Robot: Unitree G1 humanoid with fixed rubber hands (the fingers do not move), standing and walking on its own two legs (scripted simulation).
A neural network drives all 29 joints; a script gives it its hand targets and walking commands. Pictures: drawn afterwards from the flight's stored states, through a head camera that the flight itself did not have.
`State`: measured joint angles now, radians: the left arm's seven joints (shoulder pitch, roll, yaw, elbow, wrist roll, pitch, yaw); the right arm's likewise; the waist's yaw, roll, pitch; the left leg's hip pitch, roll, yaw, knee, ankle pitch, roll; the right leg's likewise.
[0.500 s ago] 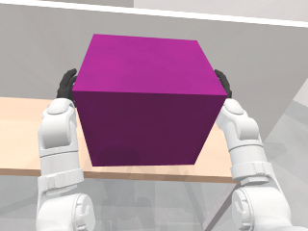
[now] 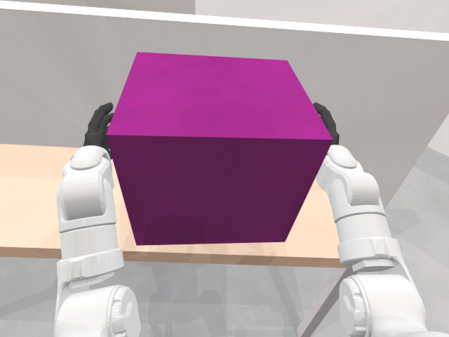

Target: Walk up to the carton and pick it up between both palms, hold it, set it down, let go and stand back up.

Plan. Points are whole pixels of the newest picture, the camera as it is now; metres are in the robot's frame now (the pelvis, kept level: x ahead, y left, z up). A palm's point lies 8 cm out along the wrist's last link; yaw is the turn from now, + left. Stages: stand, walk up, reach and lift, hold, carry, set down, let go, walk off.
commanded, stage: hold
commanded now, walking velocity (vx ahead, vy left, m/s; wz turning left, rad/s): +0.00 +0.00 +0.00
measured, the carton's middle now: (213, 150) +0.40 +0.00 +0.17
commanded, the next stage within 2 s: set down in 0.30 s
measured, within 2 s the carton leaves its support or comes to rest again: neither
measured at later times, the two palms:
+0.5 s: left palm (102, 143) +0.36 +0.18 +0.22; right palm (326, 143) +0.36 -0.19 +0.22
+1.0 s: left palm (111, 164) +0.38 +0.19 +0.16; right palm (307, 156) +0.40 -0.19 +0.16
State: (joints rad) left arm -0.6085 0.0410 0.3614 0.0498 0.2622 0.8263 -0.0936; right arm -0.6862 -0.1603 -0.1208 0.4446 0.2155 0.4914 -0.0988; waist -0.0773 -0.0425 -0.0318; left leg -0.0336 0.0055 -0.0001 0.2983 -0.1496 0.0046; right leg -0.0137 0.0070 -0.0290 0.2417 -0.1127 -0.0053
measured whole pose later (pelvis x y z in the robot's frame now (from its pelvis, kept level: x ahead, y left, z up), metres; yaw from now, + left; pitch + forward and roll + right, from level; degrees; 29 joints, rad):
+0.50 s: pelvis +0.00 +0.00 +0.00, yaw +1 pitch -5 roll -1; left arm -0.63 0.04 0.37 0.13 0.27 0.72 -0.08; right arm -0.71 -0.15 -0.15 0.54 0.17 0.37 -0.06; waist -0.09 -0.03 -0.07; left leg -0.06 0.01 -0.02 0.30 -0.15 0.00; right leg -0.03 0.01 -0.05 0.23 -0.11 -0.01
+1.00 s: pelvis +0.02 -0.02 +0.00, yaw +2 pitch -5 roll -1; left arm -0.53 0.01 0.33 0.18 0.24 0.48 -0.05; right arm -0.62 -0.14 -0.14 0.64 0.08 0.05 -0.03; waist -0.04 -0.03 0.02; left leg -0.05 0.02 -0.04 0.30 -0.17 -0.02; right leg -0.01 0.02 -0.08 0.24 -0.15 -0.03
